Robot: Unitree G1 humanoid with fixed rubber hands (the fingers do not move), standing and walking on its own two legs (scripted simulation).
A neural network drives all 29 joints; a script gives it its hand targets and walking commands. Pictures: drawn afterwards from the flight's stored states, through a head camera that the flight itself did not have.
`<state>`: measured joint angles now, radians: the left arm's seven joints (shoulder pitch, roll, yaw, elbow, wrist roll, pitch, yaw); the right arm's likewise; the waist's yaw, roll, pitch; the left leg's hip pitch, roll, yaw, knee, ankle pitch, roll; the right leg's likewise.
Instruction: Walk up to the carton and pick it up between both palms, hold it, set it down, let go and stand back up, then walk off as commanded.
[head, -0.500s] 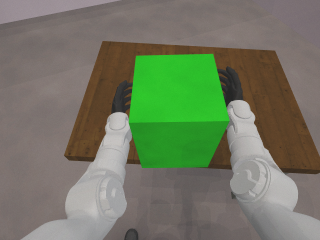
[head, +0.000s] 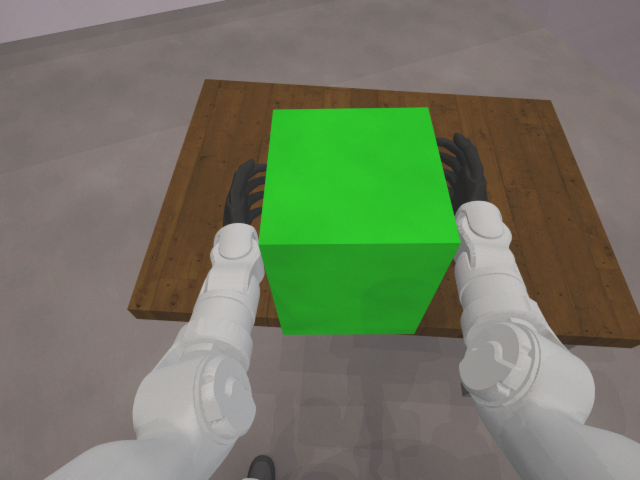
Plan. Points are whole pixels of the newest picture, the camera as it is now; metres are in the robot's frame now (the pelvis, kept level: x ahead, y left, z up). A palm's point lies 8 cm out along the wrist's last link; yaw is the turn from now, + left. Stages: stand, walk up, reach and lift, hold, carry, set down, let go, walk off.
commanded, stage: reach and lift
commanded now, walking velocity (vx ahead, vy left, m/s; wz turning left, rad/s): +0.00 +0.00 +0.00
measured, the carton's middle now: (349, 230) +0.44 +0.00 +0.01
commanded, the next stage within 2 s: none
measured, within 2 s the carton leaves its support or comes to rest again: neither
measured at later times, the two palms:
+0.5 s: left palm (236, 221) +0.42 +0.15 +0.04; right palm (463, 194) +0.46 -0.14 +0.09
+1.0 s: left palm (215, 218) +0.39 +0.16 +0.09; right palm (468, 187) +0.43 -0.12 +0.13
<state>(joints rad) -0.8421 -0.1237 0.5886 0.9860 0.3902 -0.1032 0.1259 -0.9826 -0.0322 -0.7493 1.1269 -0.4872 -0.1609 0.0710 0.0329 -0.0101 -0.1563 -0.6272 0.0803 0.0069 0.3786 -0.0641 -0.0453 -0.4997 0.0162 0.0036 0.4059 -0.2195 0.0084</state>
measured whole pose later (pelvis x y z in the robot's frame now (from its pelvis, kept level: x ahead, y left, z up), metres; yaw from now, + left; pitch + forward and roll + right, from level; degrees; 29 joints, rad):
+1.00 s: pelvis -0.01 +0.01 +0.01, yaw +0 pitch +11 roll -2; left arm -0.82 -0.11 0.59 0.96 0.39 -0.03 0.10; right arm -0.96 -0.03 -0.58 1.15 -0.40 -0.13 -0.02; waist 0.03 -0.02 -0.15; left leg -0.49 0.08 0.01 0.35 -0.05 -0.04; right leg -0.35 0.02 0.00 0.35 -0.19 0.01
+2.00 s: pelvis -0.02 +0.01 +0.01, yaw +1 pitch -2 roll -1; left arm -0.74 -0.09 0.44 0.68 0.39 0.30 0.03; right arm -0.87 -0.03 -0.29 1.05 -0.15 0.01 -0.12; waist 0.03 -0.03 -0.09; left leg -0.23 0.06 0.01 0.31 -0.05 -0.04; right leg -0.08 0.00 -0.01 0.28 -0.18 0.02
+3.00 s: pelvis -0.03 +0.01 +0.01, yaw +1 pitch -5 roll -1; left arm -0.75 -0.09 0.42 0.40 0.39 0.54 -0.04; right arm -0.86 -0.03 -0.18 0.83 0.00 0.17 -0.16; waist -0.01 -0.04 -0.02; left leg -0.17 0.05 0.01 0.31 -0.05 -0.03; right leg -0.01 -0.01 -0.01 0.27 -0.18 0.03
